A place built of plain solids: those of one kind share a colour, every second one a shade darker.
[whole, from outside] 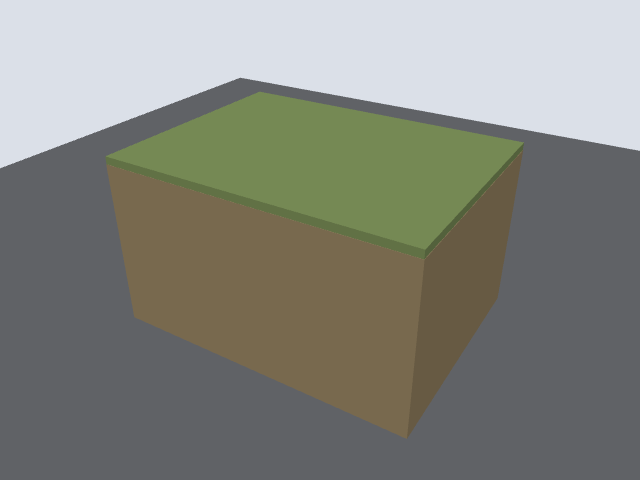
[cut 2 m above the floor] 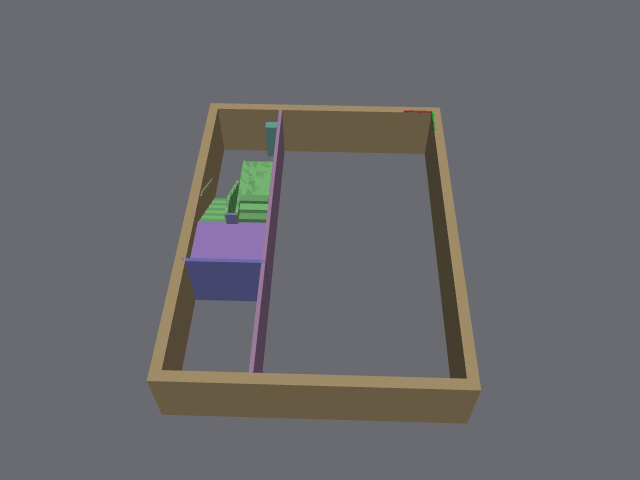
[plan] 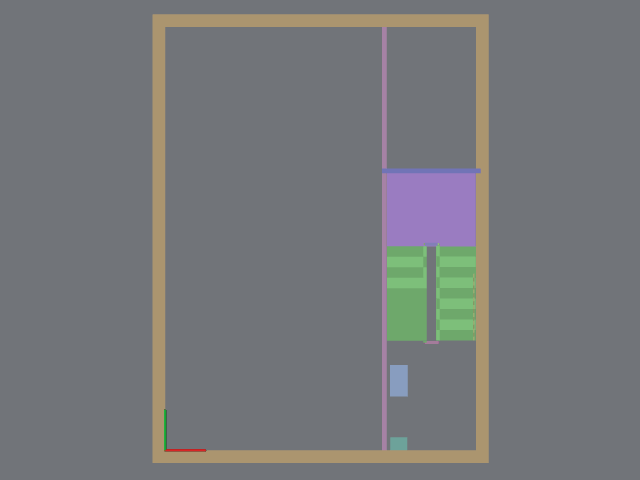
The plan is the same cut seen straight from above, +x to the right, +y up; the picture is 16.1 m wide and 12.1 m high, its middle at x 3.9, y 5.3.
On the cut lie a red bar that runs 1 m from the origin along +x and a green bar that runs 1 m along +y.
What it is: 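A small block of dwellings, 7.8 m wide and 10.7 m deep inside, its common dog-leg stair of 20 risers of 156 mm a storey on goings of 264 mm, 1.01 m wide flights and a well of 0.23 m; the dwelling on the first floor; a hall, a living room with a kitchen corner, a second bedroom, a bedroom, the bathroom shut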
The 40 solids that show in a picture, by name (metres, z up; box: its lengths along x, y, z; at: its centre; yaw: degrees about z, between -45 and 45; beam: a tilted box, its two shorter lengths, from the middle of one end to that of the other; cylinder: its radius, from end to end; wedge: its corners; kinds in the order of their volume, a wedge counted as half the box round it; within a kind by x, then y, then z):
{
 "wall_1": {"box": [0.32, 11.31, 6.3], "at": [-0.16, 5.33, 3.1]},
 "wall_2": {"box": [8.47, 0.32, 6.3], "at": [3.91, -0.16, 3.1]},
 "wall_3": {"box": [8.47, 0.32, 6.3], "at": [3.91, 10.83, 3.1]},
 "wall_4": {"box": [0.32, 11.31, 6.3], "at": [7.99, 5.33, 3.1]},
 "roof_slab_1": {"box": [8.45, 11.29, 0.44], "at": [3.91, 5.33, 6.31]},
 "piece_1": {"box": [1.01, 0.27, 3.02], "at": [6.09, 2.89, 1.46]},
 "piece_2": {"box": [1.01, 0.8, 2.71], "at": [6.09, 3.16, 1.3]},
 "piece_3": {"box": [1.01, 1.06, 2.55], "at": [6.09, 3.29, 1.23]},
 "piece_4": {"box": [1.01, 1.33, 2.39], "at": [6.09, 3.42, 1.15]},
 "piece_5": {"box": [1.01, 1.59, 2.24], "at": [6.09, 3.55, 1.07]},
 "piece_6": {"box": [1.01, 1.86, 2.08], "at": [6.09, 3.69, 0.99]},
 "piece_7": {"box": [1.01, 2.12, 1.93], "at": [6.09, 3.82, 0.91]},
 "piece_8": {"box": [1.01, 2.39, 1.77], "at": [6.09, 3.95, 0.83]},
 "piece_9": {"box": [0.09, 0.27, 1.39], "at": [6.54, 4.48, 2.26]},
 "piece_10": {"box": [0.09, 0.27, 1.23], "at": [6.54, 4.75, 2.18]},
 "piece_11": {"box": [0.09, 0.27, 1.08], "at": [6.54, 5.01, 2.1]},
 "piece_12": {"box": [0.09, 0.27, 1.13], "at": [6.87, 2.9, 0.51]},
 "piece_13": {"box": [0.09, 0.27, 1.28], "at": [6.87, 3.16, 0.59]},
 "piece_14": {"box": [0.09, 0.27, 1.44], "at": [6.87, 3.43, 0.67]},
 "piece_15": {"box": [0.09, 0.27, 1.6], "at": [6.87, 3.69, 0.75]},
 "piece_16": {"box": [0.09, 0.27, 1.75], "at": [6.87, 3.96, 0.83]},
 "piece_17": {"box": [0.09, 0.27, 1.91], "at": [6.87, 4.23, 0.9]},
 "piece_18": {"box": [0.09, 0.27, 2.06], "at": [6.87, 4.49, 0.98]},
 "piece_19": {"box": [0.09, 0.27, 2.22], "at": [6.87, 4.76, 1.06]},
 "piece_20": {"box": [0.09, 0.27, 2.38], "at": [6.87, 5.02, 1.14]},
 "piece_21": {"box": [1.01, 2.39, 0.21], "at": [7.33, 3.96, 0.05]},
 "piece_22": {"box": [1.01, 2.12, 0.36], "at": [7.33, 4.09, 0.13]},
 "piece_23": {"box": [1.01, 1.86, 0.52], "at": [7.33, 4.22, 0.21]},
 "piece_24": {"box": [1.01, 1.59, 0.68], "at": [7.33, 4.36, 0.29]},
 "piece_25": {"box": [1.01, 1.33, 0.83], "at": [7.33, 4.49, 0.37]},
 "piece_26": {"box": [1.01, 1.06, 0.99], "at": [7.33, 4.62, 0.44]},
 "piece_27": {"box": [1.01, 0.8, 1.14], "at": [7.33, 4.75, 0.52]},
 "piece_28": {"box": [1.01, 0.54, 1.3], "at": [7.33, 4.88, 0.6]},
 "piece_29": {"box": [1.01, 0.27, 1.46], "at": [7.33, 5.02, 0.68]},
 "half_1": {"box": [2.24, 1.85, 1.61], "at": [6.71, 6.06, 0.76]},
 "core_wall_low_1": {"box": [0.12, 10.67, 3.02], "at": [5.53, 5.33, 1.46]},
 "core_wall_back_1": {"box": [2.49, 0.12, 6.14], "at": [6.71, 7.04, 3.02]},
 "hung_more_letter_boxes_1": {"box": [0.43, 0.33, 1.48], "at": [5.88, 0.16, 0.69]},
 "whole_1": {"box": [0.33, 0.08, 0.95], "at": [6.71, 5.19, 2.04]},
 "laid_doormat_1": {"box": [0.45, 0.8, 0.05], "at": [5.89, 1.75, -0.02]}
}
